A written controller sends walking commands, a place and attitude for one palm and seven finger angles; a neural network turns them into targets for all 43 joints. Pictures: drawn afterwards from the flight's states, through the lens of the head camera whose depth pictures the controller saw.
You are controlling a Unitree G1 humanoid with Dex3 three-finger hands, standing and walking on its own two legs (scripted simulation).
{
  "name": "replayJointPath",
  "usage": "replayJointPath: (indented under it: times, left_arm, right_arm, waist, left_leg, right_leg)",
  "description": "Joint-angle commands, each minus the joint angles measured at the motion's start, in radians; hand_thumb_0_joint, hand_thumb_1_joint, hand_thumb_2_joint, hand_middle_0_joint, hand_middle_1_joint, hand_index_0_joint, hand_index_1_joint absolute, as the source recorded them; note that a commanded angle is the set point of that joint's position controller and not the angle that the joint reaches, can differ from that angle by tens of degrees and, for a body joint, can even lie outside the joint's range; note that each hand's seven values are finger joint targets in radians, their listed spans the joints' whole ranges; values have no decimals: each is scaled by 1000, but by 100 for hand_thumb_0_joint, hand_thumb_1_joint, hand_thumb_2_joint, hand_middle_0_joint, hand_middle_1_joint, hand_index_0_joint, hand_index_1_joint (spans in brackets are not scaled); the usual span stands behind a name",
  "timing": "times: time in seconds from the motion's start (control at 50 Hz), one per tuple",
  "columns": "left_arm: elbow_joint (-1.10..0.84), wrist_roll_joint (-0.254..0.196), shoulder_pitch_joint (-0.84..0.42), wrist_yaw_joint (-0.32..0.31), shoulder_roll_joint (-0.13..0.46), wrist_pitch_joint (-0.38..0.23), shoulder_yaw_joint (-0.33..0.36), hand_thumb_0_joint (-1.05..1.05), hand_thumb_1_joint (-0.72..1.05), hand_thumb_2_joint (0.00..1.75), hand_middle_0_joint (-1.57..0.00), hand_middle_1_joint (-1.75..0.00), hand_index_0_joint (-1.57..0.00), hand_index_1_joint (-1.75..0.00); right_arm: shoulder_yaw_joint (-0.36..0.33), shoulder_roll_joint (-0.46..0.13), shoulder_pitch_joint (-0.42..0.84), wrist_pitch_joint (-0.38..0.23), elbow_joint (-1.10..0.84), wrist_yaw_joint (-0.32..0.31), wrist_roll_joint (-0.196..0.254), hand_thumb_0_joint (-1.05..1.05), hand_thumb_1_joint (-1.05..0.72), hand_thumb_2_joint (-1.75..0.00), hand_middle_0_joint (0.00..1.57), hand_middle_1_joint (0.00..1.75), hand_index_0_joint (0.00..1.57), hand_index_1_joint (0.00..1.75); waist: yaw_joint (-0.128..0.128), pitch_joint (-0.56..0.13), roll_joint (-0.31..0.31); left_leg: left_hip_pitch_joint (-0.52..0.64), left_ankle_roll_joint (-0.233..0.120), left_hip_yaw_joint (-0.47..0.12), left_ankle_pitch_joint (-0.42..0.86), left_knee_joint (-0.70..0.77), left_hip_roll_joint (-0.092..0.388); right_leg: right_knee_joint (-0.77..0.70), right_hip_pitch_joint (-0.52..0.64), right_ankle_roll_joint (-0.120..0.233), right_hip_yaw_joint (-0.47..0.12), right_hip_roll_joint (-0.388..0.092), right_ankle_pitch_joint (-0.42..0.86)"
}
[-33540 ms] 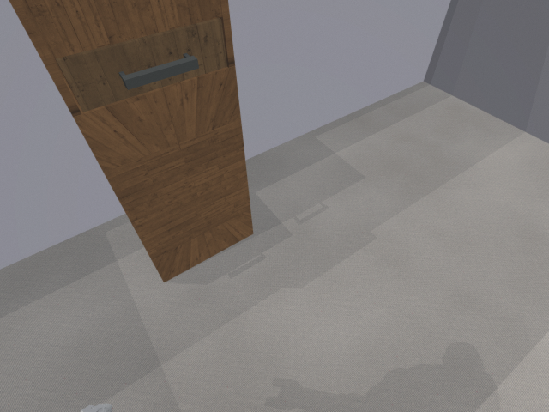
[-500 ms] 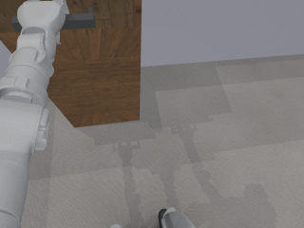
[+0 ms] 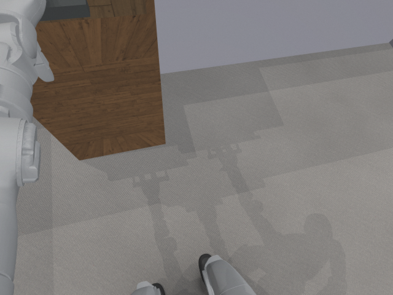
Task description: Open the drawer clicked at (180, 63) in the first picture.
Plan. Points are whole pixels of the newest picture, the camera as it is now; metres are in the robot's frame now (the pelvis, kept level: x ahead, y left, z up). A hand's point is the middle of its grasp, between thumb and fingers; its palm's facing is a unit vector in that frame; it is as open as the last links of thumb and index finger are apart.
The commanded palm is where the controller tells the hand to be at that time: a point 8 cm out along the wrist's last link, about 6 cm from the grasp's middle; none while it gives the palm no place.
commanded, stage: lift the hand off the handle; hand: left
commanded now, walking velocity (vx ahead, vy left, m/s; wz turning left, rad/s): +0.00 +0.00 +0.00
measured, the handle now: (32, 2) +0.65 +0.15 +0.13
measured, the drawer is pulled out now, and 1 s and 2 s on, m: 0.06 0.05 0.05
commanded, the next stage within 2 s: draw the hand back to the body in 1.62 s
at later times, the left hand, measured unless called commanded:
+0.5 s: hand (32, 32) +0.61 +0.16 +0.11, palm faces -0.07 -0.03 -1.00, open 13.4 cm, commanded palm +0.61 +0.15 +0.19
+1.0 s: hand out of the picture +0.61 +0.16 +0.20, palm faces -0.01 -0.03 -1.00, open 13.4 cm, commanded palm +0.60 +0.15 +0.26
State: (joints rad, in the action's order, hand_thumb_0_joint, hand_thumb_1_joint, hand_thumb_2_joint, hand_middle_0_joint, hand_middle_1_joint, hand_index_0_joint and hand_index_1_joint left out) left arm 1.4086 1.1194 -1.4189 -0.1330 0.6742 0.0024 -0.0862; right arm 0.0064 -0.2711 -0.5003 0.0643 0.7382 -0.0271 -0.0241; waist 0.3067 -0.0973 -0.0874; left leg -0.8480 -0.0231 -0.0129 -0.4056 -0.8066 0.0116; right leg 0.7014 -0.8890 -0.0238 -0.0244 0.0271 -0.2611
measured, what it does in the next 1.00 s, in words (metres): stands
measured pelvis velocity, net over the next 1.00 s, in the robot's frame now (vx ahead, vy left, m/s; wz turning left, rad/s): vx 0.03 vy -0.01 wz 0.02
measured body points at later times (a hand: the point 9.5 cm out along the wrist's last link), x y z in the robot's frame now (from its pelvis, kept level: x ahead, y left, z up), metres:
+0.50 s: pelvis +0.02 +0.00 +0.00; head +0.16 +0.00 +0.43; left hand +0.61 +0.16 +0.17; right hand -0.04 -0.26 -0.11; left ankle -0.03 +0.10 -0.70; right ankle +0.02 -0.14 -0.70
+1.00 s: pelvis +0.03 -0.01 +0.02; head +0.15 -0.02 +0.45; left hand +0.60 +0.16 +0.25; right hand -0.04 -0.27 -0.10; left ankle -0.03 +0.10 -0.70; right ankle +0.02 -0.14 -0.70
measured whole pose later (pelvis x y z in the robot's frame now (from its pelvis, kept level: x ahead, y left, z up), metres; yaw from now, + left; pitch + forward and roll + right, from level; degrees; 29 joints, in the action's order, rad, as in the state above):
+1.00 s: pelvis +0.03 -0.01 +0.02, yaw +1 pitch +22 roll -2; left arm 1.31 1.08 -1.43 -0.03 0.60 0.06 -0.11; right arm -0.02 -0.27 -0.45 0.04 0.75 -0.01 -0.01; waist 0.23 -0.12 -0.09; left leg -0.66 -0.01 -0.03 -0.38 -0.66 0.01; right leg 0.58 -0.71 -0.01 -0.01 0.03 -0.26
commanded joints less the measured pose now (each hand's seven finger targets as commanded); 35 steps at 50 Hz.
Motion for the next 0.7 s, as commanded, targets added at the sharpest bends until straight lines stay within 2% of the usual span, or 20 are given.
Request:
replayJointPath:
  times: [0.0,0.02,0.04,0.06,0.08,0.12,0.14,0.16,0.26,0.28,0.3,0.34,0.4,0.54,0.58,0.6,0.62,0.64,0.66,0.68]
  left_arm:
    - [-251,-4,-439,-38,167,5,17,0,-50,30,-30,-120,-30,-120]
    - [-283,-3,-452,-39,180,6,28,0,-50,30,-30,-120,-30,-120]
    - [-294,-7,-465,-36,152,7,12,0,-50,30,-30,-120,-30,-120]
    - [-290,-13,-489,-35,125,9,-15,0,-50,30,-30,-120,-30,-120]
    - [-260,-16,-469,-36,151,20,13,0,-50,30,-30,-120,-30,-120]
    - [-219,-15,-480,-37,149,33,-2,0,-50,30,-30,-120,-30,-120]
    - [-227,-13,-506,-39,165,32,13,0,-50,30,-30,-120,-30,-120]
    - [-222,-10,-511,-41,157,33,-1,0,-50,30,-30,-120,-30,-120]
    - [-238,-13,-534,-45,113,31,-23,0,-50,30,-30,-120,-30,-120]
    - [-236,-15,-513,-46,131,33,-1,0,-50,30,-30,-120,-30,-120]
    - [-215,-12,-508,-45,124,38,-10,0,-50,30,-30,-120,-30,-120]
    - [-269,-17,-564,-44,140,31,-1,0,-50,30,-30,-120,-30,-120]
    - [-340,-22,-602,-45,133,25,-4,0,-50,30,-30,-120,-30,-120]
    - [-448,-34,-635,-42,163,10,29,0,-50,30,-30,-120,-30,-120]
    - [-437,-38,-623,-42,151,20,23,0,-50,30,-30,-120,-30,-120]
    - [-403,-31,-614,-41,167,30,30,0,-50,30,-30,-120,-30,-120]
    - [-415,-40,-639,-39,138,34,6,0,-50,30,-30,-120,-30,-120]
    - [-412,-39,-643,-35,155,33,23,0,-50,30,-30,-120,-30,-120]
    - [-420,-43,-655,-31,152,32,17,0,-50,30,-30,-120,-30,-120]
    - [-423,-44,-646,-28,178,30,39,0,-50,30,-30,-120,-30,-120]
  right_arm:
    - [-79,-180,-207,-12,-40,-9,5,0,-90,-90,20,30,20,30]
    - [-82,-185,-201,-9,-36,-6,4,0,-90,-90,20,30,20,30]
    - [-86,-184,-203,-6,-34,-1,3,0,-90,-90,20,30,20,30]
    - [-84,-179,-203,-9,-29,-2,3,0,-90,-90,20,30,20,30]
    - [-86,-186,-206,-5,-21,1,8,0,-90,-90,20,30,20,30]
    - [-80,-190,-202,-5,-19,-3,11,0,-90,-90,20,30,20,30]
    - [-81,-196,-202,-5,-15,-4,8,0,-90,-90,20,30,20,30]
    - [-79,-192,-204,-6,-17,-6,8,0,-90,-90,20,30,20,30]
    - [-80,-184,-208,-6,-16,-3,1,0,-90,-90,20,30,20,30]
    - [-83,-187,-207,-3,-18,-1,3,0,-90,-90,20,30,20,30]
    - [-79,-186,-200,-1,-21,-2,2,0,-90,-90,20,30,20,30]
    - [-81,-186,-198,-2,-23,-2,1,0,-90,-90,20,30,20,30]
    - [-84,-176,-196,-10,-31,0,1,0,-90,-90,20,30,20,30]
    - [-87,-171,-190,-25,-28,0,1,0,-90,-90,20,30,20,30]
    - [-88,-168,-188,-27,-28,2,2,0,-90,-90,20,30,20,30]
    - [-84,-167,-186,-27,-21,2,5,0,-90,-90,20,30,20,30]
    - [-85,-168,-186,-29,-19,3,5,0,-90,-90,20,30,20,30]
    - [-85,-169,-185,-30,-15,2,6,0,-90,-90,20,30,20,30]
    - [-86,-168,-190,-32,-14,1,5,0,-90,-90,20,30,20,30]
    - [-87,-169,-188,-32,-14,0,6,0,-90,-90,20,30,20,30]
  waist:
    - [-29,-543,-98]
    - [-23,-567,-122]
    - [-17,-576,-113]
    - [0,-541,-108]
    - [-7,-511,-89]
    - [11,-459,-59]
    - [17,-469,-45]
    - [21,-471,-69]
    - [27,-491,-85]
    - [18,-500,-85]
    - [26,-482,-82]
    - [25,-524,-81]
    - [12,-589,-134]
    - [-11,-650,-136]
    - [-14,-626,-142]
    - [-16,-592,-115]
    - [-4,-586,-113]
    - [-12,-597,-106]
    - [-6,-601,-108]
    - [-16,-610,-107]
  left_leg:
    - [302,-21,-8,371,88,-10]
    - [349,-15,-9,421,81,0]
    - [367,-15,-12,450,72,-3]
    - [364,-17,-12,452,72,2]
    - [346,-15,-17,427,77,2]
    - [313,-20,-14,386,88,0]
    - [316,-23,-14,398,85,0]
    - [318,-24,-10,404,83,-2]
    - [360,-20,-16,503,62,0]
    - [362,-17,-16,512,56,-1]
    - [352,-18,-14,510,54,-2]
    - [370,-19,-13,523,53,-2]
    - [436,-11,-21,590,47,-1]
    - [511,-2,-28,728,45,-1]
    - [510,-2,-24,719,58,-6]
    - [483,-3,-22,689,66,-6]
    - [484,-6,-19,665,77,-8]
    - [483,-6,-18,675,77,-8]
    - [494,-8,-19,681,86,-9]
    - [491,-9,-15,677,87,-13]
  right_leg:
    - [-48,328,42,55,35,189]
    - [-44,306,43,59,36,219]
    - [-42,296,44,60,41,228]
    - [-50,283,39,61,38,228]
    - [-55,275,40,64,42,211]
    - [-63,264,36,64,40,184]
    - [-63,267,36,61,40,195]
    - [-62,265,35,59,37,201]
    - [-45,251,35,65,38,257]
    - [-41,258,37,65,40,269]
    - [-41,250,36,65,38,268]
    - [-39,282,35,60,38,291]
    - [-36,298,34,61,38,321]
    - [-46,356,33,61,41,406]
    - [-59,360,33,61,43,406]
    - [-64,367,33,62,42,396]
    - [-71,374,31,60,43,394]
    - [-74,392,33,58,40,407]
    - [-77,399,32,56,40,419]
    - [-80,419,32,53,40,430]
